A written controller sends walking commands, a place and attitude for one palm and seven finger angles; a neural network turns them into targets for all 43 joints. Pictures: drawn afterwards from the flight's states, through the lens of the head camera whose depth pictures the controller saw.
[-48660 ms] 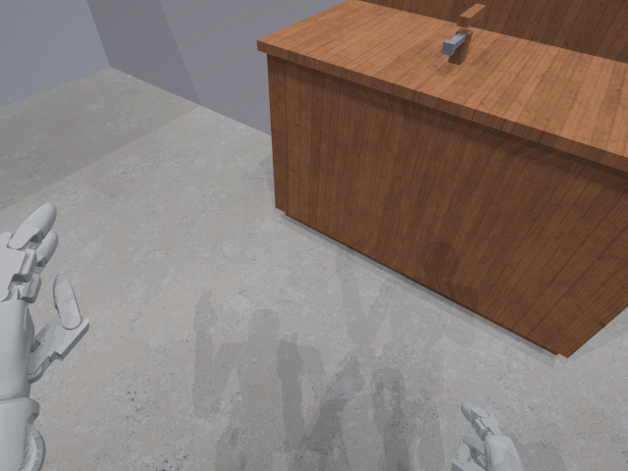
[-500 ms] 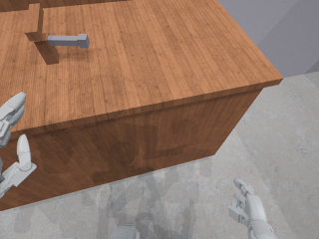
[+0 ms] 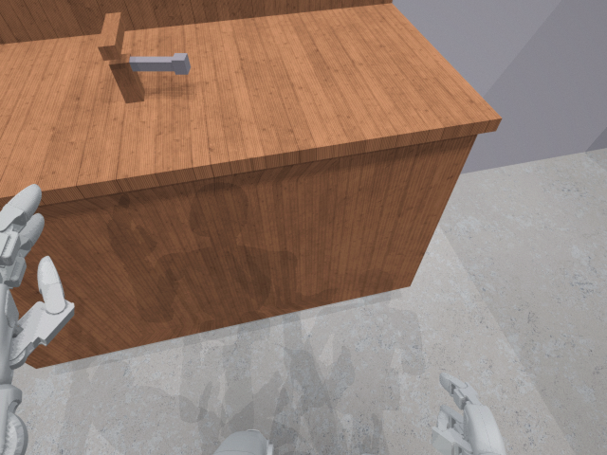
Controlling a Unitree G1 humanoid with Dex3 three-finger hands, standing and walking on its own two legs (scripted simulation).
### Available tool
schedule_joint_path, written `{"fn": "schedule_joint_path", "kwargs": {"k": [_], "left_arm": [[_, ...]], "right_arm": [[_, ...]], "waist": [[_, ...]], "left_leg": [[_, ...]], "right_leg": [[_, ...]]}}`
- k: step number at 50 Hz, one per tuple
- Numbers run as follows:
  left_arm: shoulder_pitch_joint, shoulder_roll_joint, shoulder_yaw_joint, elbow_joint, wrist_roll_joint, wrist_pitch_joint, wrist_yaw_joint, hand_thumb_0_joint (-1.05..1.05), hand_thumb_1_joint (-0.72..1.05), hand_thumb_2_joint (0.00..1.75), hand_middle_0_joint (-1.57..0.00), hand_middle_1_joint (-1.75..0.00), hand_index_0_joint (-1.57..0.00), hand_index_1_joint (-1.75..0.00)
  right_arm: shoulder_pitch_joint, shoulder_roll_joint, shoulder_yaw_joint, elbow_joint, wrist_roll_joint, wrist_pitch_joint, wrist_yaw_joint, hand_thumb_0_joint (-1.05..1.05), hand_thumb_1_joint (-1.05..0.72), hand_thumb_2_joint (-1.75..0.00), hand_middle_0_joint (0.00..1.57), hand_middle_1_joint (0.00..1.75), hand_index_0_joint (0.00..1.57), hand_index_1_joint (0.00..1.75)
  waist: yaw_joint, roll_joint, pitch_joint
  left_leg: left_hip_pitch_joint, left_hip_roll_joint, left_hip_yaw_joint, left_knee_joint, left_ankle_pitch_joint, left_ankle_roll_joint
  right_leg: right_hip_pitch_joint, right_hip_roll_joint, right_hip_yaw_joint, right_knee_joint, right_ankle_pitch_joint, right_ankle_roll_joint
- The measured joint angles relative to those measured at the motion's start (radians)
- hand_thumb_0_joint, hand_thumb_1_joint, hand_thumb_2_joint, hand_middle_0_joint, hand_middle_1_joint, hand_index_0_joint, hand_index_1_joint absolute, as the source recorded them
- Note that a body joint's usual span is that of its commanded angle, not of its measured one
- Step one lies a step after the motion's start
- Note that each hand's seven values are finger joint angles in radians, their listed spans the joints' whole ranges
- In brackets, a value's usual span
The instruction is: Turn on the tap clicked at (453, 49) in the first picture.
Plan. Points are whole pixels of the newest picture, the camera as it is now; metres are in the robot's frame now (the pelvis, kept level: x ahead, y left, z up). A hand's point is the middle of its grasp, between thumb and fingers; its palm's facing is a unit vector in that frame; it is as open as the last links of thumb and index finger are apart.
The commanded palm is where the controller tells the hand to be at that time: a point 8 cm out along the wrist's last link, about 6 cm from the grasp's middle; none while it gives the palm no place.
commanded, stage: stop stepping back and stand still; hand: left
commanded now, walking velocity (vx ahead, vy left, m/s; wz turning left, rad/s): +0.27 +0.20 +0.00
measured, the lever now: (181, 63) +0.75 +0.27 +0.12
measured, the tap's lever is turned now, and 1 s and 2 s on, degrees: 76 76 76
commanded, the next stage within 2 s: stand and check the lever's angle in 0.58 s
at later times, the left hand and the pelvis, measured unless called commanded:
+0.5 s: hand (73, 371) +0.17 +0.21 +0.15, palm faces +0.37 -0.84 -0.40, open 7.4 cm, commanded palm +0.11 +0.26 +0.18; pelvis -0.04 -0.03 +0.00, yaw +2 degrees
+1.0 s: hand (59, 332) +0.20 +0.23 +0.16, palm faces +0.40 -0.83 -0.39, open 7.4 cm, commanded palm +0.14 +0.28 +0.18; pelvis +0.00 -0.01 +0.01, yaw +4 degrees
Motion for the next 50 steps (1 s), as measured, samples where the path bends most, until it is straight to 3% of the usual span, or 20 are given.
{"fn": "schedule_joint_path", "kwargs": {"k": [3,6,8,10,13,16,17,19,22,24,28,30,31,34,36,38,41,43,45,50], "left_arm": [[0.019,-0.006,0.000,0.033,-0.003,0.002,-0.008,0.01,0.89,0.90,-0.21,-0.30,-0.22,-0.30],[0.053,0.001,-0.005,0.017,-0.004,0.005,0.000,0.01,0.89,0.90,-0.21,-0.31,-0.22,-0.30],[0.064,0.006,-0.010,-0.014,-0.005,0.001,0.007,0.01,0.89,0.90,-0.21,-0.31,-0.22,-0.30],[0.052,0.023,-0.002,-0.011,0.003,-0.005,0.012,0.02,0.89,0.90,-0.21,-0.31,-0.22,-0.30],[0.046,0.040,0.022,0.023,0.014,-0.016,0.016,0.02,0.89,0.90,-0.21,-0.31,-0.22,-0.31],[0.027,0.047,0.040,0.055,0.013,-0.031,0.018,0.02,0.89,0.90,-0.21,-0.31,-0.22,-0.30],[0.013,0.048,0.046,0.063,0.014,-0.039,0.016,0.02,0.89,0.90,-0.21,-0.31,-0.22,-0.30],[-0.027,0.012,0.031,0.093,0.011,-0.047,0.000,0.01,0.89,0.90,-0.21,-0.30,-0.21,-0.30],[-0.036,-0.042,-0.004,0.124,0.007,-0.045,-0.028,0.01,0.89,0.90,-0.21,-0.30,-0.21,-0.30],[-0.006,-0.047,-0.015,0.113,0.005,-0.039,-0.036,0.01,0.89,0.90,-0.21,-0.30,-0.21,-0.30],[0.044,-0.015,-0.031,0.033,0.005,-0.033,-0.021,0.02,0.89,0.90,-0.21,-0.31,-0.22,-0.30],[0.049,-0.003,-0.033,-0.012,0.005,-0.040,-0.010,0.02,0.89,0.90,-0.21,-0.31,-0.22,-0.30],[0.037,0.005,-0.030,-0.020,0.006,-0.045,-0.003,0.02,0.89,0.90,-0.21,-0.31,-0.22,-0.30],[-0.018,0.026,-0.005,0.013,0.013,-0.048,0.013,0.02,0.89,0.90,-0.21,-0.31,-0.22,-0.31],[-0.040,0.035,0.019,0.055,0.017,-0.044,0.016,0.01,0.89,0.90,-0.21,-0.31,-0.22,-0.31],[-0.052,0.023,0.035,0.095,0.020,-0.041,0.013,0.01,0.89,0.90,-0.21,-0.31,-0.22,-0.30],[-0.048,-0.028,0.011,0.117,0.013,-0.022,-0.001,0.01,0.90,0.90,-0.21,-0.30,-0.21,-0.30],[-0.031,-0.053,-0.019,0.100,0.010,-0.011,-0.007,0.01,0.90,0.90,-0.21,-0.30,-0.21,-0.30],[-0.009,-0.061,-0.044,0.069,0.009,-0.008,-0.010,0.02,0.90,0.90,-0.21,-0.30,-0.21,-0.30],[0.017,-0.012,-0.034,0.009,0.008,-0.020,0.001,0.02,0.89,0.90,-0.21,-0.31,-0.22,-0.30]], "right_arm": [[0.015,-0.017,-0.015,0.016,-0.003,0.024,-0.001,0.01,-0.90,-0.90,0.21,0.30,0.21,0.30],[0.047,-0.046,-0.029,0.004,-0.004,0.016,-0.010,0.01,-0.90,-0.90,0.21,0.30,0.20,0.30],[0.070,-0.077,-0.041,-0.015,-0.009,-0.004,-0.021,0.01,-0.90,-0.90,0.21,0.30,0.20,0.30],[0.081,-0.070,-0.051,-0.006,-0.012,-0.023,-0.033,0.01,-0.90,-0.90,0.20,0.30,0.20,0.30],[0.126,-0.048,-0.048,0.010,-0.008,-0.053,-0.029,0.01,-0.90,-0.90,0.20,0.30,0.20,0.30],[0.165,-0.043,-0.031,0.007,-0.010,-0.065,-0.027,0.01,-0.90,-0.90,0.20,0.30,0.20,0.30],[0.162,-0.044,-0.028,0.008,-0.011,-0.062,-0.025,0.01,-0.90,-0.90,0.20,0.30,0.20,0.30],[0.120,-0.050,-0.031,0.036,-0.008,-0.041,-0.020,0.01,-0.90,-0.90,0.20,0.30,0.20,0.30],[0.070,-0.046,-0.034,0.062,-0.011,-0.018,-0.007,0.01,-0.90,-0.90,0.20,0.30,0.20,0.30],[0.053,-0.033,-0.029,0.049,-0.013,-0.010,-0.003,0.01,-0.90,-0.90,0.20,0.30,0.20,0.30],[0.053,-0.017,-0.013,-0.002,-0.019,-0.023,-0.013,0.01,-0.90,-0.90,0.21,0.30,0.20,0.30],[0.057,-0.032,-0.012,-0.033,-0.025,-0.036,-0.021,0.01,-0.90,-0.90,0.21,0.30,0.20,0.30],[0.051,-0.035,-0.015,-0.038,-0.027,-0.040,-0.025,0.01,-0.90,-0.90,0.21,0.30,0.20,0.30],[0.042,-0.023,-0.016,-0.034,-0.020,-0.043,-0.031,0.01,-0.90,-0.90,0.20,0.30,0.20,0.30],[0.047,-0.013,-0.008,-0.031,-0.013,-0.045,-0.028,0.01,-0.90,-0.90,0.20,0.30,0.20,0.30],[0.037,-0.011,0.000,-0.024,-0.009,-0.041,-0.020,0.01,-0.90,-0.90,0.20,0.30,0.20,0.30],[0.018,-0.017,-0.003,-0.012,-0.007,-0.031,-0.004,0.01,-0.90,-0.90,0.21,0.30,0.20,0.30],[0.017,-0.020,-0.006,-0.013,-0.008,-0.028,0.001,0.01,-0.90,-0.90,0.21,0.30,0.20,0.30],[0.014,-0.024,-0.007,-0.016,-0.013,-0.028,-0.001,0.01,-0.90,-0.90,0.21,0.30,0.20,0.30],[-0.003,-0.027,-0.011,-0.033,-0.016,-0.025,-0.017,0.01,-0.90,-0.90,0.21,0.30,0.20,0.30]], "waist": [[-0.021,-0.033,-0.040],[-0.035,-0.046,-0.080],[-0.044,-0.024,-0.095],[-0.035,-0.048,-0.078],[-0.034,-0.052,-0.098],[-0.032,-0.023,-0.105],[-0.027,-0.014,-0.093],[-0.021,0.016,-0.053],[-0.008,0.021,-0.033],[-0.007,0.002,-0.032],[-0.005,-0.042,-0.041],[-0.002,-0.028,-0.051],[0.001,-0.026,-0.045],[0.014,-0.036,-0.047],[0.012,-0.037,-0.063],[0.014,-0.020,-0.059],[0.010,0.014,-0.045],[0.013,0.013,-0.038],[0.015,0.000,-0.028],[0.021,-0.026,-0.007]], "left_leg": [[0.030,-0.012,0.035,0.010,0.013,0.011],[0.146,-0.002,0.052,-0.189,-0.043,0.040],[0.222,0.011,0.029,-0.361,-0.081,0.065],[0.229,-0.001,0.036,-0.365,-0.019,0.037],[0.260,-0.002,0.026,-0.413,0.038,0.010],[0.257,0.009,-0.006,-0.391,0.032,-0.007],[0.231,0.014,-0.007,-0.325,0.002,0.010],[0.146,0.009,-0.036,-0.107,-0.036,0.028],[0.052,-0.007,-0.016,0.070,0.000,0.029],[0.042,-0.005,0.019,0.033,0.033,0.027],[0.133,-0.002,0.069,-0.242,0.025,0.045],[0.197,0.006,0.050,-0.402,0.011,0.056],[0.201,0.005,0.044,-0.424,0.079,0.047],[0.207,-0.010,0.044,-0.431,0.133,0.025],[0.210,-0.019,0.033,-0.437,0.130,0.011],[0.203,-0.009,0.022,-0.407,0.109,0.001],[0.199,0.011,0.004,-0.385,0.095,0.016],[0.210,0.012,0.004,-0.399,0.100,0.022],[0.235,0.008,0.009,-0.439,0.101,0.005],[0.266,-0.005,0.029,-0.482,0.117,0.011]], "right_leg": [[-0.026,-0.020,0.007,-0.011,0.017,-0.003],[-0.075,-0.036,-0.018,0.013,0.019,-0.003],[-0.125,-0.027,-0.042,0.076,-0.040,0.001],[-0.166,-0.021,-0.010,0.228,-0.181,0.020],[-0.174,0.001,-0.005,0.369,-0.230,0.031],[-0.044,0.006,-0.028,0.122,-0.184,0.031],[-0.020,0.008,-0.038,0.061,-0.076,0.011],[-0.015,0.020,-0.063,0.071,-0.022,-0.031],[0.006,0.024,-0.060,0.034,-0.023,-0.050],[0.016,0.020,-0.048,-0.003,-0.004,-0.049],[0.027,0.007,-0.043,-0.045,0.017,-0.045],[0.008,0.017,-0.053,-0.017,-0.011,-0.037],[-0.002,0.019,-0.050,0.013,-0.049,-0.025],[-0.026,0.024,0.004,0.135,-0.169,0.020],[0.013,0.018,0.016,0.076,-0.142,0.032],[0.047,0.029,0.008,0.004,-0.033,0.004],[0.075,0.053,-0.009,-0.033,-0.043,-0.030],[0.091,0.056,-0.009,-0.058,-0.044,-0.030],[0.102,0.051,-0.004,-0.072,-0.041,-0.024],[0.116,0.039,0.016,-0.089,-0.036,-0.009]]}}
